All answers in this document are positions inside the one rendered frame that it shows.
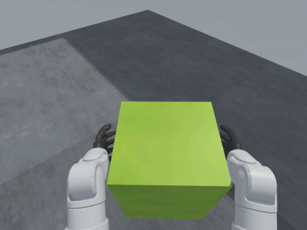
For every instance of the carton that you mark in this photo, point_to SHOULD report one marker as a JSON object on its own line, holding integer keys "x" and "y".
{"x": 168, "y": 161}

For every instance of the robot right hand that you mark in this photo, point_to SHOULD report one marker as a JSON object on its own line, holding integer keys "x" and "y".
{"x": 231, "y": 140}

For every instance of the robot left hand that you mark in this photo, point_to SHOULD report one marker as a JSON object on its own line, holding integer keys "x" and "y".
{"x": 102, "y": 136}

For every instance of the left robot forearm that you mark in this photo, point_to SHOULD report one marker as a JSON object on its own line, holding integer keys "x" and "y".
{"x": 86, "y": 193}

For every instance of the right robot forearm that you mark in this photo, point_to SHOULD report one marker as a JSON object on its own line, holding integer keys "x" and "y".
{"x": 255, "y": 192}

